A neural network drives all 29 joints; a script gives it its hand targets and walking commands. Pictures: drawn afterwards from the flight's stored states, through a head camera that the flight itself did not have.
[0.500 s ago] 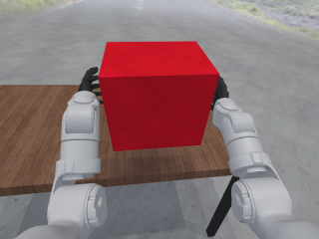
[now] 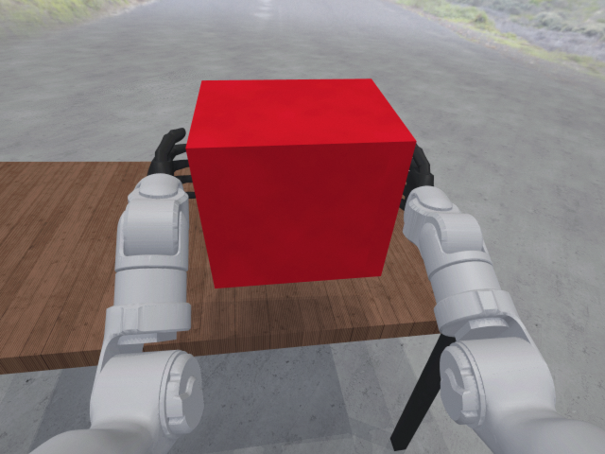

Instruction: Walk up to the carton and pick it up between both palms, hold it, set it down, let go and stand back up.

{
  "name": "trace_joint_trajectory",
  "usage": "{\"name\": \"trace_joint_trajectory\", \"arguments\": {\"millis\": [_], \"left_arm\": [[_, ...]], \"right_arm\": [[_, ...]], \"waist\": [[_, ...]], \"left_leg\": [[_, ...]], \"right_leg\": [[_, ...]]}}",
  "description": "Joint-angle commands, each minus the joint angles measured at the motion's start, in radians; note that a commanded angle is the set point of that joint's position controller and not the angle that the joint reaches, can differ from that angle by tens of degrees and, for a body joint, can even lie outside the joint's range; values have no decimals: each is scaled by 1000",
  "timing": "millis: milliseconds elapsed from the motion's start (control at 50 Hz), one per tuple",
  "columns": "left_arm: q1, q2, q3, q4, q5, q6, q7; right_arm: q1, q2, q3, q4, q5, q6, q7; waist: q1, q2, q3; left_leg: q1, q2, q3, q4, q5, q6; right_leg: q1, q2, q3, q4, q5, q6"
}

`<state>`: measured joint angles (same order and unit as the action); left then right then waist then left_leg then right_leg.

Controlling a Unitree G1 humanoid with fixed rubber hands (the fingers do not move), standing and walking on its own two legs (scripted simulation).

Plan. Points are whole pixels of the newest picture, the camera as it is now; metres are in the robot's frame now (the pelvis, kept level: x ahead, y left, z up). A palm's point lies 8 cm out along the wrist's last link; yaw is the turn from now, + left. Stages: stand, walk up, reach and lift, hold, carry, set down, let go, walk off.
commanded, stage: hold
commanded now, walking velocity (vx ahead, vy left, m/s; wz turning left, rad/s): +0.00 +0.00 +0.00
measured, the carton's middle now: (294, 181) +0.41 +0.00 +0.22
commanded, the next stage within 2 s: set down in 1.12 s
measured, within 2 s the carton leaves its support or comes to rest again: neither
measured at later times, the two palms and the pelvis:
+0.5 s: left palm (164, 186) +0.36 +0.16 +0.24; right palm (417, 195) +0.36 -0.16 +0.23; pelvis +0.00 +0.00 +0.00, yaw +0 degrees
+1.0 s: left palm (163, 187) +0.36 +0.16 +0.24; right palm (416, 196) +0.36 -0.16 +0.23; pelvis +0.00 +0.00 +0.00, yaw +0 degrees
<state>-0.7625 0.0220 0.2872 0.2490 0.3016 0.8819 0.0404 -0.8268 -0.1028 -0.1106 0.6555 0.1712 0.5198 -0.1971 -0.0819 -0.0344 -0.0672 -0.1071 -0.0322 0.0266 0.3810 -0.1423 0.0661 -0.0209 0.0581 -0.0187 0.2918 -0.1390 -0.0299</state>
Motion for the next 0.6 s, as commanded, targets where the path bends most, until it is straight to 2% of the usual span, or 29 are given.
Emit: {"name": "trace_joint_trajectory", "arguments": {"millis": [0,100,200,240,340,380,440,580], "left_arm": [[-885,-526,-416,-207,-247,-122,-209],[-881,-513,-399,-195,-241,-119,-214],[-898,-533,-437,-226,-265,-130,-206],[-901,-523,-415,-196,-251,-128,-207],[-888,-509,-388,-174,-239,-126,-212],[-905,-525,-404,-190,-250,-129,-212],[-897,-513,-392,-174,-245,-129,-213],[-890,-516,-394,-174,-240,-126,-215]], "right_arm": [[-1032,511,267,-433,161,-102,192],[-1049,524,276,-441,161,-105,191],[-1049,518,272,-462,161,-111,192],[-1042,515,265,-423,155,-106,193],[-1058,531,271,-426,150,-107,194],[-1061,523,260,-436,149,-111,193],[-1060,530,269,-429,151,-110,190],[-1043,517,262,-409,150,-110,191]], "waist": [[-17,90,-463],[-8,69,-465],[-20,86,-514],[-17,87,-470],[-4,65,-459],[-15,73,-478],[-7,73,-480],[-16,87,-465]], "left_leg": [[202,51,-54,-55,181,-76],[186,46,-47,-59,170,-64],[211,53,-55,-49,190,-80],[199,51,-54,-60,160,-76],[174,47,-47,-69,132,-59],[181,52,-50,-64,144,-65],[181,46,-46,-61,148,-61],[192,48,-47,-61,159,-69]], "right_leg": [[26,-6,15,-42,85,23],[35,-6,17,-42,88,27],[25,-4,12,-35,98,23],[14,-4,12,-42,68,22],[29,-9,18,-43,64,27],[28,-7,17,-37,76,23],[26,-9,17,-41,75,27],[25,-6,15,-43,75,24]]}}
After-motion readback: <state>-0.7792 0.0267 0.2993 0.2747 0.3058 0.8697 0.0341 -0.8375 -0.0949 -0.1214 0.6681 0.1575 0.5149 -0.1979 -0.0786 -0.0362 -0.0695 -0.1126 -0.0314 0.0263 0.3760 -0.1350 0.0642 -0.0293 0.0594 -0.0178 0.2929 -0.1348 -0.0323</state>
